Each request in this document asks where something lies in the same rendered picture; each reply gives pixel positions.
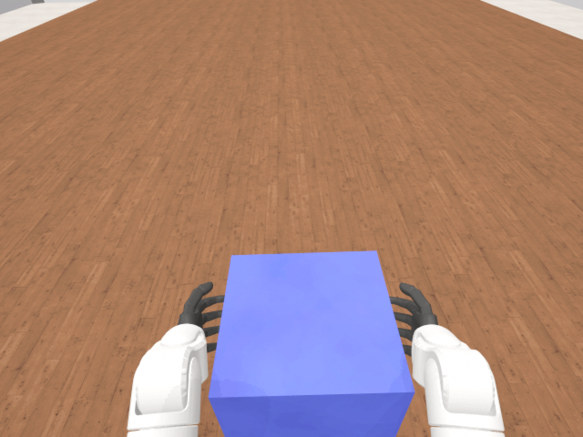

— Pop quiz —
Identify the left robot forearm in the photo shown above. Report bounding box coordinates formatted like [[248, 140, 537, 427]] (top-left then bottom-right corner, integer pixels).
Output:
[[127, 324, 209, 437]]

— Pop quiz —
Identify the robot right hand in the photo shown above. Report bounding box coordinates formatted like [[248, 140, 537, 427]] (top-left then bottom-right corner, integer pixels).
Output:
[[389, 282, 438, 357]]

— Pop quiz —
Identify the robot left hand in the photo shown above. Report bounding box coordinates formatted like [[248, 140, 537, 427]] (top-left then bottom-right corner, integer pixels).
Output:
[[177, 281, 225, 353]]

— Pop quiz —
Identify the right robot forearm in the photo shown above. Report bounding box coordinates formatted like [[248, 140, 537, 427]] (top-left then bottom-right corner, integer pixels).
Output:
[[412, 324, 505, 437]]

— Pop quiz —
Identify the carton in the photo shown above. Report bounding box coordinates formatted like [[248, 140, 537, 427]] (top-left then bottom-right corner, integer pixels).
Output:
[[209, 251, 415, 437]]

